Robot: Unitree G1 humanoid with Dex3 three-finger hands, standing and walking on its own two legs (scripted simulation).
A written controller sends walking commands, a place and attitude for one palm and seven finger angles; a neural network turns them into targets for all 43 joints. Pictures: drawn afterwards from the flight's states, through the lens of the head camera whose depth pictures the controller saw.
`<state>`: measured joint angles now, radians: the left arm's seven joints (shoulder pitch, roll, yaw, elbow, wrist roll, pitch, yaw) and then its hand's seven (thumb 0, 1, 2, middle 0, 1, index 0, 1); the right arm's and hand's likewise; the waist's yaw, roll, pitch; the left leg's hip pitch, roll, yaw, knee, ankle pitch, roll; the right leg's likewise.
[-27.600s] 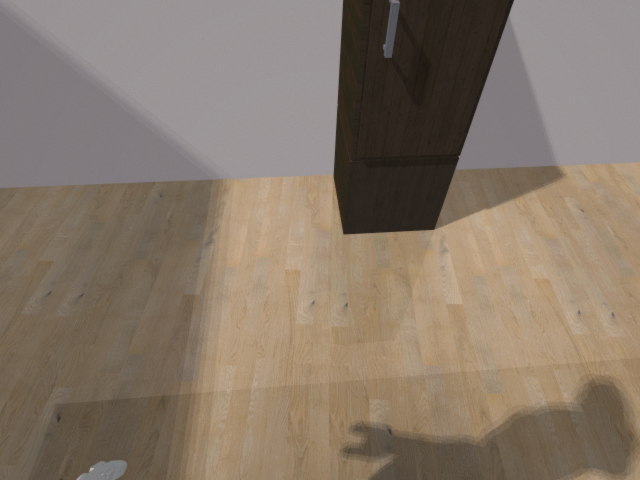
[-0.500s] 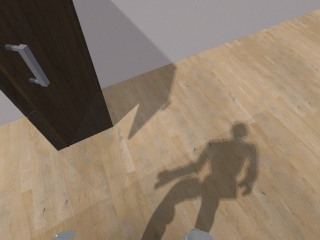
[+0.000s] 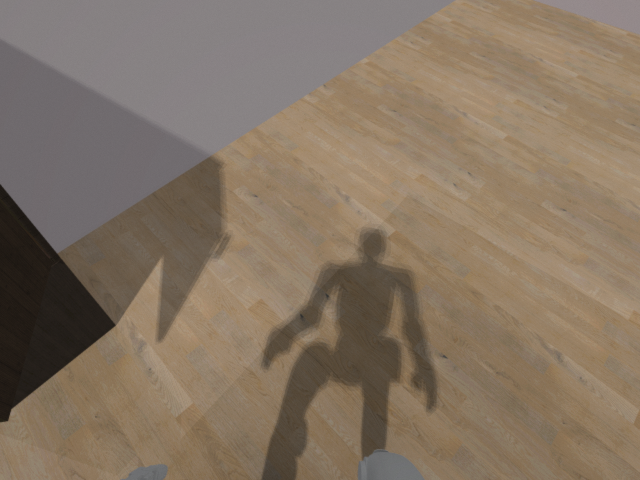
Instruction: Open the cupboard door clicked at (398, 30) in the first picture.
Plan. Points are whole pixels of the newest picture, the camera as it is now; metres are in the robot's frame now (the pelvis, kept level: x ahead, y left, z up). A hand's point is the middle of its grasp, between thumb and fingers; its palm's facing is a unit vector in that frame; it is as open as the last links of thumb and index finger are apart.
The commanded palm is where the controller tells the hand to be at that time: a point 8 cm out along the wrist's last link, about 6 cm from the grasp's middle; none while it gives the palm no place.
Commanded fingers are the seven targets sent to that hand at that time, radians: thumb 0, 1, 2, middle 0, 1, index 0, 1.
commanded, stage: walk to a spot facing it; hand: left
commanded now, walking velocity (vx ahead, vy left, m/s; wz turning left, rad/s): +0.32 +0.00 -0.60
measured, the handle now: out of the picture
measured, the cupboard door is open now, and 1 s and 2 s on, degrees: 49 49 49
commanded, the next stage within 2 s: turn to face it in 1.38 s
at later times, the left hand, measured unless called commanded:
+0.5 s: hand (265, 389) +0.27 +0.09 -0.17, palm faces -0.22 -0.95 -0.22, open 7.2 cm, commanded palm none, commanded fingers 0.00 0.90 0.90 -0.20 -0.30 -0.20 -0.30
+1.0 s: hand (328, 252) +0.55 -0.01 -0.17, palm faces -0.37 -0.91 -0.19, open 7.4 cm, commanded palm none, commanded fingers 0.00 0.90 0.90 -0.20 -0.30 -0.20 -0.30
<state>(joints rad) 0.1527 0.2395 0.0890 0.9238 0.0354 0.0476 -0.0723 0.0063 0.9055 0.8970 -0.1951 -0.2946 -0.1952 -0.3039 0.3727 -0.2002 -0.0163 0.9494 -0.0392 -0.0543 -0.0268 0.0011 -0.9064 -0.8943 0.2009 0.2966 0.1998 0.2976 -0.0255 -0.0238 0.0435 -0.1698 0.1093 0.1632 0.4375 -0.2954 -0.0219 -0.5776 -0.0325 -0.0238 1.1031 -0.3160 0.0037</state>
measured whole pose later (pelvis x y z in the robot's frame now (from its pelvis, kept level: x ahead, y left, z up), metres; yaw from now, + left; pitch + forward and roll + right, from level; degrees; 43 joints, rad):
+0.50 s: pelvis +0.17 -0.09 +0.00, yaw -14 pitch +2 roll +0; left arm 0.22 0.20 0.07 1.01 0.02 -0.04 -0.02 -0.01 0.94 0.90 -0.20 -0.30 -0.20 -0.30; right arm 0.17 -0.18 -0.05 0.95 -0.03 -0.02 0.01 0.00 -0.91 -0.89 0.20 0.30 0.20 0.30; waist -0.02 0.00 0.07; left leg -0.56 0.14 0.05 0.90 -0.25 -0.06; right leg -0.19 0.06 -0.04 0.40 -0.25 -0.09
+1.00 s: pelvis +0.41 -0.16 -0.01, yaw -22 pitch +0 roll +1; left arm 0.17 0.20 0.07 1.00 0.03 -0.02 -0.05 0.00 0.91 0.90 -0.19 -0.29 -0.19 -0.30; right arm 0.38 -0.21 -0.05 1.08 -0.04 -0.04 0.00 0.00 -0.93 -0.89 0.20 0.30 0.20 0.30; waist -0.02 0.01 0.06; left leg -0.06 0.11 0.18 0.45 -0.37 -0.06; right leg -0.44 -0.08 -0.10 0.64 -0.22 -0.02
